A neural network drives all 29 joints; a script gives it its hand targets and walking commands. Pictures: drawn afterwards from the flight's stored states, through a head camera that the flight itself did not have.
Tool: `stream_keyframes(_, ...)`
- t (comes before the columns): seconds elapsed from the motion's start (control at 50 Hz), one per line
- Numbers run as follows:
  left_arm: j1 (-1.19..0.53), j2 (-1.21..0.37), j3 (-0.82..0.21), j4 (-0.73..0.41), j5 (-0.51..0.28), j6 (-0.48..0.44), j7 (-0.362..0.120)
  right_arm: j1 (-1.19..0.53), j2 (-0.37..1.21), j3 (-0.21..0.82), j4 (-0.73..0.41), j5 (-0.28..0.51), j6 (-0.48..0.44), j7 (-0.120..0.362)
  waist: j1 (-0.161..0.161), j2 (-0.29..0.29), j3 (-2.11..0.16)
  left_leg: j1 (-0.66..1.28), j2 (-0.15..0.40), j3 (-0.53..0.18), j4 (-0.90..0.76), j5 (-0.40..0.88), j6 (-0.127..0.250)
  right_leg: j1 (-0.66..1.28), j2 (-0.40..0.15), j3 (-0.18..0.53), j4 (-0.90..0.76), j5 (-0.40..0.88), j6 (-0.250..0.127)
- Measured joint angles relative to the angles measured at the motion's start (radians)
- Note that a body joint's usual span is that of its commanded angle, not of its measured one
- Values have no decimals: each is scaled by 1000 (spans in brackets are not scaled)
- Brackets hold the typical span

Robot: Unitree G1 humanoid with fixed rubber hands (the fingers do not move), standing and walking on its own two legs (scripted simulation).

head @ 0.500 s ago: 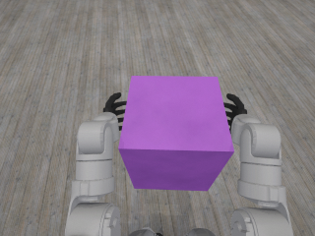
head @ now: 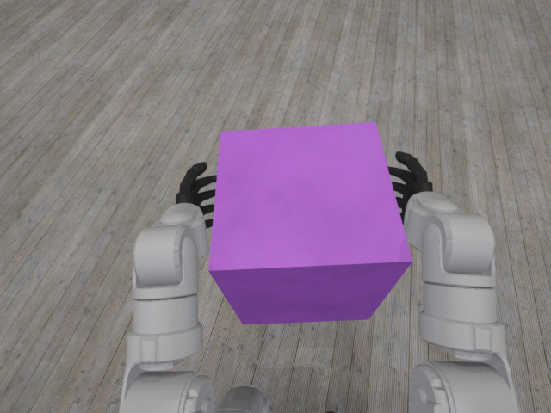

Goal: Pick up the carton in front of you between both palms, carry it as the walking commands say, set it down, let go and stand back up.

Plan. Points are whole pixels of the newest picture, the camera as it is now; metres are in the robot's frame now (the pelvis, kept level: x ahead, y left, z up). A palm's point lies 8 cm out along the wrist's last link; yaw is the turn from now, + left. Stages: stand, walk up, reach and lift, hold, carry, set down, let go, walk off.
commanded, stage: carry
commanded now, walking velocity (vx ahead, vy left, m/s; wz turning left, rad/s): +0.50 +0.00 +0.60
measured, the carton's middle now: (301, 234) +0.36 +0.01 +0.02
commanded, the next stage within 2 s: none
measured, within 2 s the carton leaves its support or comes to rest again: neither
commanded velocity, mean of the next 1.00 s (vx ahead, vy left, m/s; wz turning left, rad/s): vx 0.50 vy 0.00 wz -0.53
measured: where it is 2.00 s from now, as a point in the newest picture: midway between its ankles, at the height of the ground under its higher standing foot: (334, 163)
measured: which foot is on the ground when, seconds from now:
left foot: up 0.00-0.22, down 0.24-0.74, up 0.76-1.00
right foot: down 0.00-0.26, up 0.28-0.70, down 0.72-1.00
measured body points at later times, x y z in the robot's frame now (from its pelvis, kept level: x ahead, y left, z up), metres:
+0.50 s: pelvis +0.31 +0.06 +0.01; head +0.34 +0.08 +0.46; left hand +0.63 +0.19 +0.07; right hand +0.60 -0.11 +0.08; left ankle +0.26 +0.13 -0.74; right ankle +0.34 -0.09 -0.67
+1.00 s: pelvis +0.63 -0.01 +0.00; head +0.62 -0.01 +0.45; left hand +0.93 +0.05 +0.07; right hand +0.84 -0.24 +0.06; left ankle +0.75 +0.15 -0.69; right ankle +0.59 -0.04 -0.74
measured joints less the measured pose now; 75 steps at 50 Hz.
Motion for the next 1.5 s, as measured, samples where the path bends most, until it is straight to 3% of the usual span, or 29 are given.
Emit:
stream_keyframes(0.1, -34, 12, 25, 34, -25, 15, 0, -12, 16, -3, -1, -33, 23, 0, 18, 0, -36, -58, 30, 54, -300, 113, -1, 152, -51, -47, -95, -50, 34)
stream_keyframes(0.22, -19, 13, 35, 73, -15, 40, -21, 21, 36, 1, 14, -60, 50, 0, 23, -2, -105, 58, 2, 154, -652, 306, 19, 301, -81, -62, -78, -183, 97)
stream_keyframes(0.26, 1, 21, 32, 71, -10, 45, -31, 35, 56, 4, 17, -75, 51, 0, 21, -11, -122, 121, -1, 198, -696, 344, 52, 277, -104, -32, 86, -264, 107)
stream_keyframes(0.3, 35, 32, 34, 72, -14, 46, -44, 71, 89, 11, 20, -101, 39, 0, 13, -32, -117, 135, 2, 220, -628, 264, 77, 160, -102, 61, 378, -290, 97)
stream_keyframes(0.34, 84, 23, 30, 58, -14, 56, -50, 135, 116, 13, -8, -116, 44, 0, 10, -24, -110, 185, 19, 232, -647, 210, 75, 36, -72, 107, 587, -261, 73)
stream_keyframes(0.38, 133, 1, 18, 21, -10, 61, -51, 209, 137, 10, -70, -118, 49, 1, 4, -15, -98, 247, 34, 242, -702, 203, 54, -63, -63, 110, 642, -190, 59)
stream_keyframes(0.52, 301, -82, -57, -207, 37, 34, -51, 374, 121, 34, -286, -60, 31, 27, -39, -1, -70, 449, 68, 290, -836, 139, 31, -277, -50, 78, 487, -21, 46)
stream_keyframes(0.62, 363, -67, -101, -284, 48, 64, -52, 428, 112, 69, -330, -52, 39, 39, -50, 1, -108, 598, 82, 340, -862, 38, -15, -275, -14, 4, 234, 127, 14)
stream_keyframes(0.68, 373, -66, -102, -284, 49, 84, -52, 441, 110, 79, -328, -58, 53, 41, -42, 5, -128, 668, 107, 363, -782, -52, -54, -200, 36, -60, 120, 172, -17)
stream_keyframes(0.7, 375, -65, -104, -276, 49, 90, -52, 447, 110, 82, -323, -61, 59, 41, -37, 3, -133, 677, 121, 365, -709, -81, -66, -153, 54, -78, 82, 177, -28)
stream_keyframes(0.74, 370, -66, -108, -243, 52, 94, -52, 447, 108, 73, -304, -66, 69, 42, -17, 19, -148, 618, 173, 326, -435, -78, -73, -83, 88, -81, 76, 43, -81)
stream_keyframes(0.8, 357, -68, -93, -178, 53, 82, -54, 434, 111, 62, -249, -81, 66, 47, 13, 28, -138, 363, 128, 105, 64, -69, -78, -59, 109, -54, 114, 0, -103)
stream_keyframes(0.84, 370, -66, -90, -157, 49, 76, -55, 445, 109, 71, -230, -88, 64, 48, 21, 19, -129, 218, 112, 48, 166, -26, -69, -5, 121, -24, 56, 5, -95)
stream_keyframes(0.92, 398, -63, -92, -160, 41, 52, -55, 458, 108, 88, -222, -92, 44, 48, 13, 12, -126, 27, 144, 25, -10, 48, -83, 90, 131, 47, -58, 11, -81)
stream_keyframes(1.04, 408, -62, -101, -195, 34, 27, -60, 484, 106, 105, -273, -92, 20, 46, -16, 20, -151, -75, 165, 27, -366, 211, -118, 207, 129, 149, -154, -25, -54)
stream_keyframes(1.14, 410, -62, -111, -253, 34, 44, -63, 490, 105, 109, -339, -80, 40, 38, -25, 16, -180, -53, 125, 58, -528, 307, -107, 295, 116, 228, -161, -110, -23)
stream_keyframes(1.2, 406, -62, -111, -274, 39, 66, -63, 480, 106, 106, -351, -76, 59, 38, -26, -1, -196, 46, 85, 121, -672, 332, -86, 335, 101, 269, -89, -208, 1)
stream_keyframes(1.24, 398, -56, -91, -271, 41, 77, -64, 458, 109, 117, -313, -78, 53, 38, -33, -42, -200, 77, 63, 165, -651, 354, -5, 266, 70, 256, 137, -254, 13)
stream_keyframes(1.26, 395, -53, -82, -261, 41, 83, -64, 448, 110, 119, -288, -81, 53, 38, -40, -48, -198, 85, 61, 178, -629, 320, 17, 199, 65, 241, 293, -245, 16)
stream_keyframes(1.32, 396, -64, -77, -231, 50, 94, -64, 451, 109, 109, -261, -80, 64, 38, -53, -32, -184, 152, 64, 183, -665, 268, 29, 12, 55, 175, 595, -207, 18)
stream_keyframes(1.38, 399, -62, -98, -228, 57, 94, -64, 468, 108, 99, -276, -73, 66, 38, -66, -20, -175, 232, 53, 170, -752, 271, 27, -100, 13, 127, 548, -145, 36)
stream_keyframes(1.5, 399, -63, -111, -269, 59, 84, -64, 463, 108, 93, -317, -62, 60, 38, -68, -6, -187, 354, 35, 119, -843, 229, 18, -155, -36, 100, 176, -62, 90)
